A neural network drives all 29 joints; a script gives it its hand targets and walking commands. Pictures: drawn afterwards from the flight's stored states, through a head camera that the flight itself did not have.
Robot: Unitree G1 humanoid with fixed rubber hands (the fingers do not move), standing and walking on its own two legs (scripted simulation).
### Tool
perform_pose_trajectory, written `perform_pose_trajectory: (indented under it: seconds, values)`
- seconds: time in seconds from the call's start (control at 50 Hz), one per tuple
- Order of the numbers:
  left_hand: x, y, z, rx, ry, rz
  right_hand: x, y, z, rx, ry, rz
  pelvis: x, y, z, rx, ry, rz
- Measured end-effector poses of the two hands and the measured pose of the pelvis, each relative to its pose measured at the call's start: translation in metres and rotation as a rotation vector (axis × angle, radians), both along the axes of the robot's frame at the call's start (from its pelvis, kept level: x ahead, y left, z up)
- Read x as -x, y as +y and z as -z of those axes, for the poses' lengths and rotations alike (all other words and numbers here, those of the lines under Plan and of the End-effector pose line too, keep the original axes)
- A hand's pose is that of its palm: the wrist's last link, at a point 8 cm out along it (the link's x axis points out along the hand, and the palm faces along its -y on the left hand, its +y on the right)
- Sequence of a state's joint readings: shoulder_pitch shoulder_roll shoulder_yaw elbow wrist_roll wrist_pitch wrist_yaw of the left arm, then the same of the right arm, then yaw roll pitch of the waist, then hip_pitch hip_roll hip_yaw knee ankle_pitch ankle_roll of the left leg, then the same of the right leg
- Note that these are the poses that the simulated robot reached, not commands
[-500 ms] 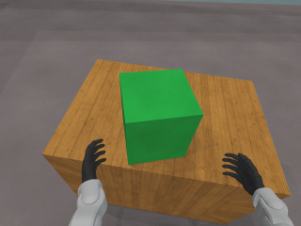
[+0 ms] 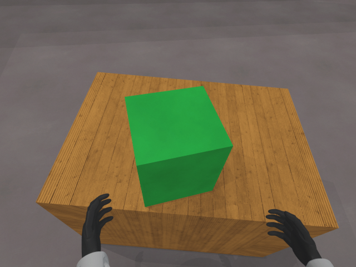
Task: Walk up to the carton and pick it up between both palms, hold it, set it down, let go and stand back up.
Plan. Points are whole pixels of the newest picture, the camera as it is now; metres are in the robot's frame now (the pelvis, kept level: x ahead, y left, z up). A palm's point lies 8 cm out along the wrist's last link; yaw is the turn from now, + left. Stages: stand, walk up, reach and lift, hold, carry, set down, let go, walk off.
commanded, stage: set down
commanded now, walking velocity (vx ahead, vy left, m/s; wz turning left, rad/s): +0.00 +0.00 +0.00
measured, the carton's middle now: (173, 148) +0.43 +0.04 -0.04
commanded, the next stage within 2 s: let go in 1.68 s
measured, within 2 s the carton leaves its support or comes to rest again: neither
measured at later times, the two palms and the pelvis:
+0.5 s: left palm (92, 252) +0.16 +0.18 -0.02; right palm (314, 257) +0.19 -0.27 -0.04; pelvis -0.01 +0.01 +0.00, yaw -1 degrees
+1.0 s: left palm (83, 257) +0.16 +0.20 -0.03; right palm (302, 259) +0.18 -0.25 -0.05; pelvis +0.00 +0.01 +0.00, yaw +0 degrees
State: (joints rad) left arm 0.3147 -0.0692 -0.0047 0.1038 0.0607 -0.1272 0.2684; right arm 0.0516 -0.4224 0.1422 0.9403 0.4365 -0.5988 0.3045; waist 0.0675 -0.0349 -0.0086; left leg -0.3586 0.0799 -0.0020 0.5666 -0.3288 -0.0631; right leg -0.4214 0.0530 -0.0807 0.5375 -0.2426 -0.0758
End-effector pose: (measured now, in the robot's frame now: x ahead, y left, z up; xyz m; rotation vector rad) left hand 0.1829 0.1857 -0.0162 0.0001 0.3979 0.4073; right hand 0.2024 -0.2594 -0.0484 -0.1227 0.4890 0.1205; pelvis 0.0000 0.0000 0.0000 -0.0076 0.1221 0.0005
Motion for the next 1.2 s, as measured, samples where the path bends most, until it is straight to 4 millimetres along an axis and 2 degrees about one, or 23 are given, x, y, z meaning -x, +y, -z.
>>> perform_pose_trajectory:
  seconds: [0.18,0.28,0.48,0.68,0.96,1.06,1.2]
  values:
    - [0.014,0.005,-0.005,0.002,0.015,0.008,0.004,0.007,-0.007,-0.009,-0.018,0.004,0.001,0.011,-0.003,0.009,-0.04,0.012]
    - [0.021,0.008,-0.012,0.0,-0.007,-0.037,0.003,-0.002,-0.011,-0.012,-0.024,0.014,0.004,0.015,-0.001,0.013,-0.058,0.015]
    - [0.019,-0.004,-0.001,0.036,0.032,-0.002,0.014,-0.013,-0.009,-0.001,0.014,0.021,0.008,0.01,0.003,0.005,-0.084,0.01]
    - [0.019,0.002,0.0,0.021,0.032,-0.013,0.029,-0.003,-0.009,-0.018,0.017,0.02,0.008,0.004,0.003,-0.001,-0.101,-0.001]
    - [0.027,0.015,0.016,0.011,0.151,0.02,0.023,0.008,-0.002,-0.014,0.063,0.038,0.004,0.011,0.0,-0.004,-0.104,0.001]
    - [0.025,0.02,0.014,0.006,0.147,0.03,0.021,0.013,-0.002,-0.004,0.067,0.042,-0.001,0.013,-0.002,0.002,-0.097,-0.001]
    - [0.028,0.022,0.021,0.009,0.185,0.079,0.025,0.023,0.0,0.011,0.081,0.05,-0.006,0.017,-0.005,0.009,-0.103,-0.006]
